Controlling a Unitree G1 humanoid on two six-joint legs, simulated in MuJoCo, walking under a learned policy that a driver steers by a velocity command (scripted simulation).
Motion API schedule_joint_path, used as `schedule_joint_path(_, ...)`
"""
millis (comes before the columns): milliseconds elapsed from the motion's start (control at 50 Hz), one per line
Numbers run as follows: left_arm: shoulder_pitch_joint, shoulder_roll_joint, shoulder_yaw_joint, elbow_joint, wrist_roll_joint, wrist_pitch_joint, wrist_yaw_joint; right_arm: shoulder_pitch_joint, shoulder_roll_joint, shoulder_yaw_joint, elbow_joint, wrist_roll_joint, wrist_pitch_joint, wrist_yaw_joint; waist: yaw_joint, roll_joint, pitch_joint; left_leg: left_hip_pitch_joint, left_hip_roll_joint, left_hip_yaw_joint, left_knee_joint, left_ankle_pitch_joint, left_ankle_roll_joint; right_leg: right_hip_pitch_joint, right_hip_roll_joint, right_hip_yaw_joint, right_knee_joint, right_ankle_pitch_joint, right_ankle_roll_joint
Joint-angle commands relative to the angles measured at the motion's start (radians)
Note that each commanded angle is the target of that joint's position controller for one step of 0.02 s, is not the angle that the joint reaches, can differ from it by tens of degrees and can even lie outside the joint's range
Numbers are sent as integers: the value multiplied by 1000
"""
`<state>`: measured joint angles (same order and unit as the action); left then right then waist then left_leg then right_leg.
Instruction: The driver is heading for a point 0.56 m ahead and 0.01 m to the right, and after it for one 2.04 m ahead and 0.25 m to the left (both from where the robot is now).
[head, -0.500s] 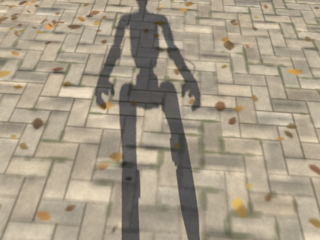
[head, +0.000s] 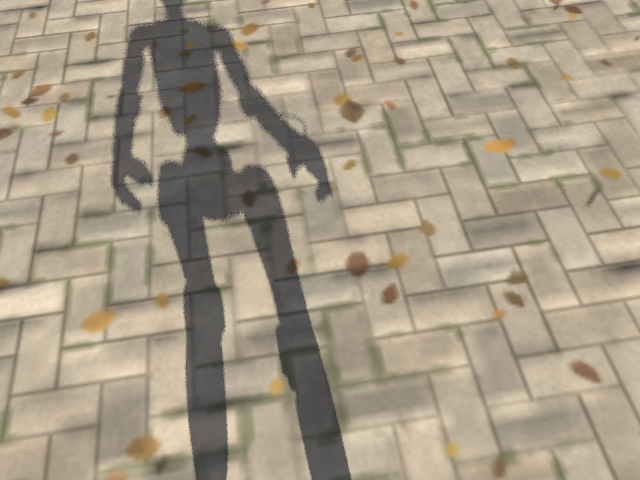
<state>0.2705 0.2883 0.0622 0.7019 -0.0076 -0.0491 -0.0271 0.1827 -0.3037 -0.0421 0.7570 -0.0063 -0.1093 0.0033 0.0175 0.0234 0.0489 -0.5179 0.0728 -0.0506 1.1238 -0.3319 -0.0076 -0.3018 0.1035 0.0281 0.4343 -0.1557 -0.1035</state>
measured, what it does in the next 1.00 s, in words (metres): walks ahead: left foot, then right foot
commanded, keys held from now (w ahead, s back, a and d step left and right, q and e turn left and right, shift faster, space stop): w+e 0.08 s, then w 0.52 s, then w+q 0.40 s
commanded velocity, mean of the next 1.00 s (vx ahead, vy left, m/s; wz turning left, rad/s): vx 0.50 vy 0.00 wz -0.05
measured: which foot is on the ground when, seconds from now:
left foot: up 0.00-0.30, down 0.32-0.82, up 0.84-1.00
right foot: down 0.00-0.34, up 0.36-0.80, down 0.82-1.00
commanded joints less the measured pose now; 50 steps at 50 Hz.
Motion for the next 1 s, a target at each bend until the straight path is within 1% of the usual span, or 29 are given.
schedule_joint_path(20, -19, 144, 39, -79, -1, -21, 18, 28, -91, -29, -66, -13, 6, -7, -36, -66, -85, -100, 30, -13, -95, 82, -39, 99, -256, 292, -218, 263, -201)
schedule_joint_path(60, 11, 164, 45, -67, -6, -18, 31, -47, -73, -22, -90, -14, 10, -10, -13, -66, -60, -113, 14, -5, -236, 200, -63, 73, -227, 250, -220, 266, -179)
schedule_joint_path(120, 47, 158, 42, -46, -11, -10, 42, -143, -41, -8, -107, -6, 2, 0, 31, -96, -55, -39, -25, 8, -469, 402, -67, 56, -182, 197, -205, 182, -126)
schedule_joint_path(160, 91, 155, 40, -21, -12, -10, 42, -197, -39, -6, -119, 3, -7, 12, 62, -102, -47, 4, -39, 12, -541, 483, -58, 69, -203, 215, -205, 130, -115)
schedule_joint_path(220, 132, 149, 37, 8, -13, -5, 42, -240, -66, -13, -139, 7, -18, 25, 75, -107, -28, -32, -42, -5, -615, 425, -20, 192, -255, 274, -143, 134, -109)
schedule_joint_path(280, 126, 159, 42, 22, -8, 6, 44, -195, -93, -26, -137, 8, -26, 28, 42, -137, -28, 8, -54, 10, -651, 290, 31, 282, -295, 318, -73, 269, -89)
schedule_joint_path(300, 106, 155, 40, 19, -8, 9, 44, -118, -109, -37, -117, 5, -29, 24, -4, -138, -63, 115, -76, 38, -691, 286, 57, 285, -267, 297, 3, 409, -72)
schedule_joint_path(320, 94, 129, 28, 11, -2, 10, 41, 6, -144, -53, -90, -4, -33, 19, -63, -117, -166, 321, -35, 9, -673, 328, 102, 238, -214, 253, 164, 473, -45)
schedule_joint_path(340, 123, 87, 10, -10, 15, 5, 42, 164, -207, -70, -74, -14, -32, 16, -107, 5, -321, 629, 137, -201, -628, 353, 190, 40, -125, 187, 452, 255, -1)
schedule_joint_path(360, 247, 27, -8, -5, -8, -9, 40, 244, -238, -84, -27, -3, -18, 26, -69, 302, -400, 886, 307, -627, -745, 111, 323, -304, 10, 114, 751, -370, 67)
schedule_joint_path(380, 191, 115, 5, 4, -21, -16, 38, 242, -145, -60, -30, 26, -15, 29, -101, 186, -315, 851, 300, -685, -809, -98, 293, -427, -45, 181, 848, -407, 64)
schedule_joint_path(400, 76, 150, 15, -20, -27, -20, 35, 174, -109, -48, -39, 24, -8, 24, -107, 96, -175, 722, 269, -542, -830, -84, 256, -470, -89, 148, 857, -316, 64)
schedule_joint_path(420, 9, 141, 12, -36, -15, -23, 34, 119, -100, -41, -50, 10, -2, 23, -88, 24, -101, 596, 229, -439, -854, 22, 240, -450, -131, 104, 818, -241, 67)
schedule_joint_path(440, -18, 128, 15, -44, -2, -27, 31, 88, -83, -34, -50, 3, 1, 22, -66, 11, -55, 510, 195, -373, -879, 123, 239, -429, -162, 89, 758, -191, 72)
schedule_joint_path(460, -4, 112, 15, -42, 0, -27, 28, 75, -71, -28, -49, -6, -1, 21, -40, 40, -55, 459, 166, -321, -899, 197, 231, -378, -187, 82, 718, -160, 75)
schedule_joint_path(520, 7, 63, 4, -39, 0, -17, 26, 83, -83, -30, -30, 9, -6, 20, -21, 72, -56, 400, 139, -216, -947, 335, 247, -344, -205, 43, 607, -136, 100)
schedule_joint_path(620, -161, 26, -14, -83, 7, -28, 20, 131, -129, -41, 6, 21, 9, 7, -69, 44, -24, 377, 99, -92, -980, 406, 223, -317, -197, 8, 291, 120, 123)
schedule_joint_path(680, -253, 29, -13, -107, -1, -41, 9, 197, -140, -43, 38, 31, 23, 2, -98, 42, -8, 378, 99, -96, -956, 383, 212, -250, -155, -2, 162, 212, 130)
schedule_joint_path(740, -292, 57, -3, -125, -7, -54, -4, 218, -150, -49, 52, 37, 38, -6, -86, 55, -2, 435, 137, -155, -901, 353, 192, -216, -141, 24, 81, 174, 113)
schedule_joint_path(780, -243, 86, 10, -113, -7, -63, -4, 206, -164, -56, 54, 36, 48, -12, -43, 70, -22, 452, 149, -181, -836, 388, 171, -121, -130, 18, 42, 116, 91)
schedule_joint_path(800, -155, 111, 26, -88, -4, -65, 2, 195, -156, -52, 52, 34, 51, -13, 7, 63, -69, 431, 115, -160, -744, 475, 148, 17, -118, 1, 8, 105, 67)
schedule_joint_path(820, -19, 158, 46, -60, 8, -66, 12, 191, -118, -38, 42, 23, 49, -12, 71, 41, -175, 344, 57, -123, -556, 456, 115, 242, -176, 38, 32, 116, 28)
schedule_joint_path(840, 138, 240, 65, -47, 21, -60, 22, 226, -36, -12, 11, -7, 41, -11, 108, -132, -347, 109, -45, -52, -222, 133, 65, 564, -400, 267, 80, 129, -47)
schedule_joint_path(860, 166, 255, 68, -26, 20, -46, 13, 333, 7, 2, -3, 29, 27, -10, 63, -384, -447, -157, -119, -49, 25, -283, 33, 710, -543, 661, -73, -137, -159)
schedule_joint_path(880, 131, 160, 45, -30, 11, -44, 13, 265, -104, -27, 12, 53, 28, -13, 84, -229, -313, -242, -59, -99, 130, -229, 31, 604, -502, 625, -128, -297, -126)
schedule_joint_path(900, 68, 120, 31, -31, 4, -44, 15, 180, -132, -39, -10, 54, 32, -13, 77, -168, -187, -267, -25, -74, 134, -134, 34, 474, -473, 477, -147, -262, -93)
schedule_joint_path(920, 6, 92, 19, -30, 9, -47, 12, 152, -118, -40, -12, 42, 40, -15, 44, -113, -124, -225, 10, -62, 110, -60, 27, 353, -429, 372, -177, -157, -79)
schedule_joint_path(940, -38, 70, 15, -23, 14, -50, 10, 147, -100, -43, -16, 34, 48, -13, 15, -129, -82, -189, 36, -63, 69, -8, 22, 268, -398, 290, -208, -82, -77)
schedule_joint_path(1000, -83, 68, 22, 1, 19, -69, 13, 154, -48, -40, -22, 37, 78, -8, -26, -134, -43, -124, 63, -52, 30, 66, 7, 157, -367, 125, -281, 65, -80)
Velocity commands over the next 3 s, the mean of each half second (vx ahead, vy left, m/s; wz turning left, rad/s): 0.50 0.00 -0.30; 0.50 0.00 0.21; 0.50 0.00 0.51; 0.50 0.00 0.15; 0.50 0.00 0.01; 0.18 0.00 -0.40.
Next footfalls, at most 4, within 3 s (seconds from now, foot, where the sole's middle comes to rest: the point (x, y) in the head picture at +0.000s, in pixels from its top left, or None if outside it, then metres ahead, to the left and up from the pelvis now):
0.32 left None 0.37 0.13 -0.78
0.82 right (423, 405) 0.61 -0.15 -0.78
1.34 left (294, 306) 0.86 0.14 -0.78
1.88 right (337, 193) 1.23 0.03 -0.78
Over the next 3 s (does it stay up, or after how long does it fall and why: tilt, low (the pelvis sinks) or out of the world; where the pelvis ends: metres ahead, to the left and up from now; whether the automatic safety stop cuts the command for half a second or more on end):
stays up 1.49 0.25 -0.01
